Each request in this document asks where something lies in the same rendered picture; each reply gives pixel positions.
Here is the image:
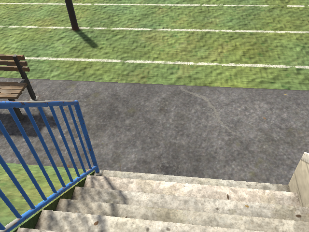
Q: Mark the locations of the stairs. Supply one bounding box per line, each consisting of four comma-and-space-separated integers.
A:
16, 169, 309, 232

